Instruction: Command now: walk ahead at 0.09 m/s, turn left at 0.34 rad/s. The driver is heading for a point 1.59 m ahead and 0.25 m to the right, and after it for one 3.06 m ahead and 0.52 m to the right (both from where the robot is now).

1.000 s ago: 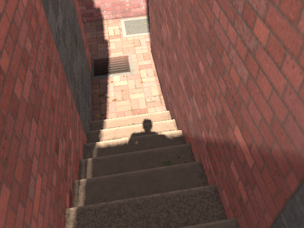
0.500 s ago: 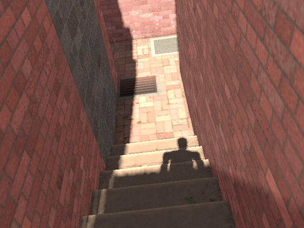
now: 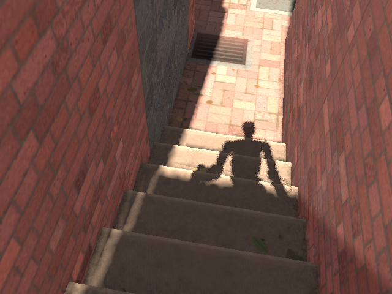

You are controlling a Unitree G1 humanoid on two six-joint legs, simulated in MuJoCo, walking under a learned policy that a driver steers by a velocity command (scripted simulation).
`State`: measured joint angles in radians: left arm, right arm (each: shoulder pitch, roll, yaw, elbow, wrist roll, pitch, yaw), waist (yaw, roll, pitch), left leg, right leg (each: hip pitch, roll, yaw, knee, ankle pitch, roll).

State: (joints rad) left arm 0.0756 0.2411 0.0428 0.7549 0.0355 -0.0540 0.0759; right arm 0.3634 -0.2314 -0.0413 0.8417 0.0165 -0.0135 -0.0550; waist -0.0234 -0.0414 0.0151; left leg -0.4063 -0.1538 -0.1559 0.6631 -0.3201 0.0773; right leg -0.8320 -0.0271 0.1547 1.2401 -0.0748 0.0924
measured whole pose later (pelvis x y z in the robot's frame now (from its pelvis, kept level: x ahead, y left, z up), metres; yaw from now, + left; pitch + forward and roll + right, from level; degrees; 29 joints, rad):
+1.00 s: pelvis +0.11 -0.04 -0.10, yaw +2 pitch +3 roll +0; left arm 0.29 0.30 0.11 0.83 -0.04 -0.04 -0.01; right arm 0.41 -0.15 0.00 0.74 -0.01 -0.04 -0.04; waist -0.01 -0.07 -0.04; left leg -0.52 -0.02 0.02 1.32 -0.85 0.05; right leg -0.61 0.08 0.32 0.84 -0.29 -0.09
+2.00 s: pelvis +0.53 -0.06 -0.34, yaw +1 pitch +3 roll +0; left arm 0.32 0.15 0.04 0.93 -0.02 -0.01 0.06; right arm 0.37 -0.16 0.00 0.90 -0.04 -0.06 0.03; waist 0.03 0.01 -0.01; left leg -0.36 -0.09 0.02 0.59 -0.28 0.10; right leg -0.66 0.03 0.16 1.63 -0.61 0.04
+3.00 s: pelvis +0.77 -0.09 -0.42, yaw +1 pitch +3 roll -1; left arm 0.52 0.20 0.04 0.98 -0.02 -0.04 0.05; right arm 0.08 -0.25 -0.03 0.65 0.01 -0.08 0.03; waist 0.07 0.01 -0.02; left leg -0.63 0.01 0.00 0.65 0.27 0.00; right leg -0.21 0.07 0.15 1.04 -0.87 -0.03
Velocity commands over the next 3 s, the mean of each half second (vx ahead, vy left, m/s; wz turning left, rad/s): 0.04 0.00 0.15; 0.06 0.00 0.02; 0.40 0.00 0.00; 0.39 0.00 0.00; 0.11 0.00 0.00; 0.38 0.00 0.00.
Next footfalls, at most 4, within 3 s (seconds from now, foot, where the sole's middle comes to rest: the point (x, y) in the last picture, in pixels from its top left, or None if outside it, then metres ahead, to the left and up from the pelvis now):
0.30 right None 0.21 -0.21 -0.93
0.82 left None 0.06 0.06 -0.76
1.36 right None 0.24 -0.16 -0.93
1.84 left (190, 277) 0.59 0.00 -1.10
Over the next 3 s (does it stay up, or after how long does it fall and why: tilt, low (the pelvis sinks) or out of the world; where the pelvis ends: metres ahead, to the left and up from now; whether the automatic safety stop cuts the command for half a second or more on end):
stays up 0.77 -0.09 -0.42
